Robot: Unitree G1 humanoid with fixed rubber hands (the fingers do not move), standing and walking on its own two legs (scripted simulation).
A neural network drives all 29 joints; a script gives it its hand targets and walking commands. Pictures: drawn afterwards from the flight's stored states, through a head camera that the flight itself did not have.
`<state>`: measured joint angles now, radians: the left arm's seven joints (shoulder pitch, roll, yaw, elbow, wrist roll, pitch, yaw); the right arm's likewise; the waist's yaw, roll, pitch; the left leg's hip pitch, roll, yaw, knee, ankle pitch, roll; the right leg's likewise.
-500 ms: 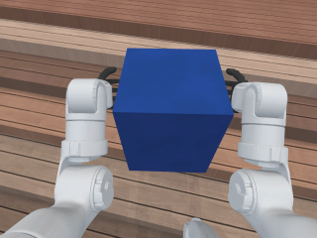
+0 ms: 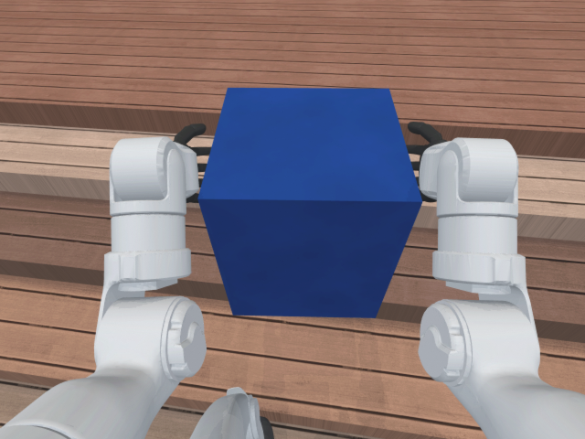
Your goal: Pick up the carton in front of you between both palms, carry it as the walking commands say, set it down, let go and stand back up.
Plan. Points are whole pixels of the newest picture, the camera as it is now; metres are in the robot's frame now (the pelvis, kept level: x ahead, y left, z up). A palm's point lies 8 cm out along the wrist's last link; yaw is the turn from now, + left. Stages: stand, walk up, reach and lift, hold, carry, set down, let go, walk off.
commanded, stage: carry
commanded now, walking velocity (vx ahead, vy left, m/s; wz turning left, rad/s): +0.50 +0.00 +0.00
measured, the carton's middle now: (305, 209) +0.39 -0.02 +0.12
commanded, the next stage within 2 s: none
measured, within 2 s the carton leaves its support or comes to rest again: neither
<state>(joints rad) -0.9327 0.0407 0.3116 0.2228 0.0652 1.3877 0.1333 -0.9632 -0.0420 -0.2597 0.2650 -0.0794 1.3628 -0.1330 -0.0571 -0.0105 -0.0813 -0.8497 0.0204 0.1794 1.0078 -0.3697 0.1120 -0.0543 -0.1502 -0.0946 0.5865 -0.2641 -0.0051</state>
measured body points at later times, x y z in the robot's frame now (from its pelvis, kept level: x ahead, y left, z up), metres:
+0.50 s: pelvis +0.30 -0.06 +0.11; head +0.30 -0.05 +0.56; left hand +0.68 +0.10 +0.28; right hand +0.68 -0.20 +0.29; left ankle +0.18 +0.09 -0.62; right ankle +0.41 -0.17 -0.53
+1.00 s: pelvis +0.60 -0.05 +0.21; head +0.59 -0.07 +0.66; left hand +0.99 +0.08 +0.39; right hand +0.98 -0.22 +0.39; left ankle +0.77 +0.05 -0.42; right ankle +0.42 -0.16 -0.52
